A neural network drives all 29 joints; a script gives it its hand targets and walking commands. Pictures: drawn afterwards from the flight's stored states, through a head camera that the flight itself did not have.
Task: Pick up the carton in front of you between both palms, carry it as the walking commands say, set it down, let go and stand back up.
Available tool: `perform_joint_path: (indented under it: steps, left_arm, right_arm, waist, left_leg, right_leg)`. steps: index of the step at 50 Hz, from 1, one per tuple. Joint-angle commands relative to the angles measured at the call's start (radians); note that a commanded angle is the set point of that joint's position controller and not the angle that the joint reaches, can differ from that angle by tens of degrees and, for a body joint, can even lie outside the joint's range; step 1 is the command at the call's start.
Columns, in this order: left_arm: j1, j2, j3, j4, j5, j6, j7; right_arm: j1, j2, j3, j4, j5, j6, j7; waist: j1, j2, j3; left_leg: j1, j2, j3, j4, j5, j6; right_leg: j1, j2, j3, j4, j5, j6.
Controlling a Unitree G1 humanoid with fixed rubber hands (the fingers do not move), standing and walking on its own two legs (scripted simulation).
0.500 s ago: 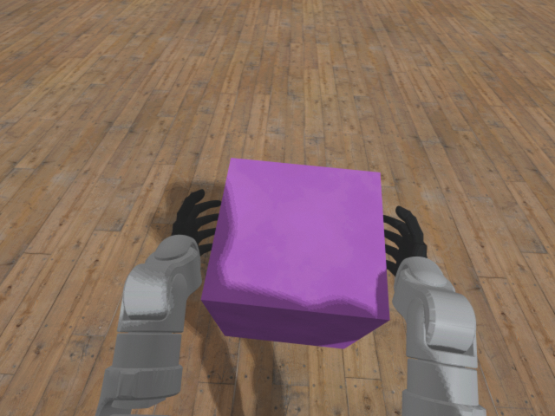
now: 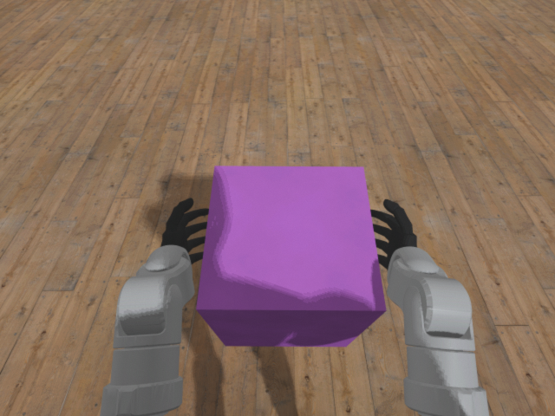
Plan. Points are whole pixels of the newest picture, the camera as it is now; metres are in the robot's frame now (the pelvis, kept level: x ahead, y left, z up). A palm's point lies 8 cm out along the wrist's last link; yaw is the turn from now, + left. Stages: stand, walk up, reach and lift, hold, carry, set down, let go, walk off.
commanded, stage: carry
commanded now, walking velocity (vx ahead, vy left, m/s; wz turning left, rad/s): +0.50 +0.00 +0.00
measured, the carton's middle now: (287, 265) +0.35 +0.00 +0.01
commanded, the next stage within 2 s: none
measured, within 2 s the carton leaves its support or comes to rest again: neither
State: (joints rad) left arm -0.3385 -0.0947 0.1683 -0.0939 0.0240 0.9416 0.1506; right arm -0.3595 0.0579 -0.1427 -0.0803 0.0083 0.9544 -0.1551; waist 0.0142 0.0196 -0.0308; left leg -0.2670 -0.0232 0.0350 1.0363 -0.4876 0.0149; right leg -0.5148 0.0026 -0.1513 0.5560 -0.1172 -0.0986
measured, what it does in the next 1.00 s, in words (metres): walks ahead: left foot, then right foot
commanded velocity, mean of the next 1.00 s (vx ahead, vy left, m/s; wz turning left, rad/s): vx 0.50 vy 0.00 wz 0.00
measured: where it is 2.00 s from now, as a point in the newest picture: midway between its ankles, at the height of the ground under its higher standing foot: (287, 199)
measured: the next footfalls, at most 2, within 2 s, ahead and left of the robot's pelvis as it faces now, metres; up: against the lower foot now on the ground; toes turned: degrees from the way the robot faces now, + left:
left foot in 0.46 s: +0.43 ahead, +0.13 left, +0.00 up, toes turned +8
right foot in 0.98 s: +0.76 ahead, -0.10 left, +0.00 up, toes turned -12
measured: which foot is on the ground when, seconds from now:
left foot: up 0.00-0.44, down 0.46-1.00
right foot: down 0.00-0.50, up 0.52-0.96, down 0.98-1.00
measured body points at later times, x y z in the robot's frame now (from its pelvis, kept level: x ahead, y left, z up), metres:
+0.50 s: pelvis +0.30 +0.04 +0.00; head +0.27 +0.04 +0.45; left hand +0.56 +0.18 +0.08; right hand +0.55 -0.12 +0.09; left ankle +0.40 +0.12 -0.72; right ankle +0.12 -0.06 -0.70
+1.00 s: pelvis +0.60 +0.01 +0.00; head +0.57 +0.00 +0.45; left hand +0.85 +0.15 +0.10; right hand +0.85 -0.15 +0.09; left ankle +0.40 +0.12 -0.71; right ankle +0.72 -0.09 -0.72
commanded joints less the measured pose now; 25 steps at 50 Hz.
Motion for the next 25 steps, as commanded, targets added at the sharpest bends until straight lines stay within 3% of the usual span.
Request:
perform_joint_path:
  steps: [1, 2, 3, 9, 13, 18, 20, 22, 23, 24, 25]
  left_arm:
    - [-0.468, -0.746, -0.670, -0.140, -0.283, 0.044, -0.096]
    - [-0.497, -0.782, -0.684, -0.171, -0.299, 0.052, -0.108]
    - [-0.512, -0.808, -0.696, -0.196, -0.312, 0.060, -0.119]
    - [-0.334, -0.828, -0.725, -0.286, -0.292, 0.136, -0.171]
    - [-0.210, -0.827, -0.719, -0.315, -0.279, 0.182, -0.192]
    - [-0.112, -0.842, -0.713, -0.351, -0.253, 0.224, -0.205]
    - [-0.078, -0.858, -0.724, -0.369, -0.250, 0.235, -0.210]
    - [-0.089, -0.868, -0.750, -0.410, -0.261, 0.242, -0.215]
    - [-0.099, -0.859, -0.761, -0.426, -0.266, 0.245, -0.214]
    - [-0.115, -0.843, -0.769, -0.446, -0.273, 0.251, -0.213]
    - [-0.137, -0.839, -0.791, -0.477, -0.290, 0.258, -0.213]
  right_arm:
    - [-0.435, 0.796, 0.621, -0.115, 0.196, 0.039, 0.074]
    - [-0.443, 0.823, 0.619, -0.130, 0.193, 0.046, 0.079]
    - [-0.438, 0.849, 0.627, -0.143, 0.192, 0.054, 0.087]
    - [-0.264, 0.907, 0.703, -0.233, 0.166, 0.110, 0.124]
    - [-0.210, 0.925, 0.746, -0.314, 0.199, 0.161, 0.145]
    - [-0.153, 0.925, 0.775, -0.385, 0.238, 0.215, 0.179]
    - [-0.110, 0.929, 0.772, -0.397, 0.245, 0.227, 0.194]
    - [-0.083, 0.933, 0.762, -0.411, 0.247, 0.233, 0.205]
    - [-0.068, 0.925, 0.750, -0.407, 0.245, 0.236, 0.209]
    - [-0.044, 0.906, 0.734, -0.405, 0.236, 0.238, 0.209]
    - [-0.052, 0.902, 0.726, -0.391, 0.236, 0.233, 0.209]
  waist:
    - [0.004, -0.121, -0.462]
    - [0.003, -0.078, -0.427]
    - [-0.001, -0.073, -0.423]
    - [-0.003, -0.149, -0.381]
    - [-0.001, -0.183, -0.280]
    - [0.008, -0.178, -0.186]
    - [0.010, -0.178, -0.169]
    - [-0.012, -0.137, -0.211]
    - [-0.024, -0.095, -0.273]
    - [-0.043, 0.051, -0.335]
    - [-0.045, 0.284, -0.380]
  left_leg:
    - [-0.401, 0.052, -0.055, 0.173, 0.085, 0.003]
    - [-0.385, 0.075, -0.048, 0.107, 0.116, 0.001]
    - [-0.344, 0.086, -0.045, 0.039, 0.139, -0.006]
    - [-0.359, 0.075, 0.048, -0.223, 0.252, -0.056]
    - [-0.372, 0.088, 0.084, -0.371, 0.357, -0.061]
    - [-0.327, 0.074, 0.132, -0.514, 0.429, -0.043]
    - [-0.258, 0.069, 0.154, -0.569, 0.428, -0.029]
    - [-0.036, 0.017, 0.224, -0.642, 0.400, -0.011]
    - [0.170, 0.032, 0.201, -0.620, 0.348, 0.001]
    - [0.337, 0.224, -0.089, -0.690, 0.207, 0.050]
    - [0.539, 0.442, -0.503, -0.776, 0.167, 0.186]
  right_leg:
    - [0.746, -0.352, 0.567, -0.243, 0.230, -0.095]
    - [0.685, -0.337, 0.497, -0.263, 0.258, -0.072]
    - [0.648, -0.322, 0.446, -0.285, 0.250, -0.048]
    - [0.647, -0.262, 0.245, -0.334, 0.296, -0.038]
    - [0.609, -0.233, 0.172, -0.368, 0.258, -0.030]
    - [0.590, -0.234, 0.126, -0.352, 0.320, -0.020]
    - [0.586, -0.239, 0.120, -0.323, 0.349, -0.005]
    - [0.519, -0.200, 0.047, -0.141, 0.455, 0.025]
    - [0.402, -0.164, 0.011, 0.013, 0.412, 0.050]
    - [0.225, -0.115, -0.021, 0.266, 0.163, 0.089]
    - [-0.078, 0.006, 0.007, 0.509, -0.192, 0.116]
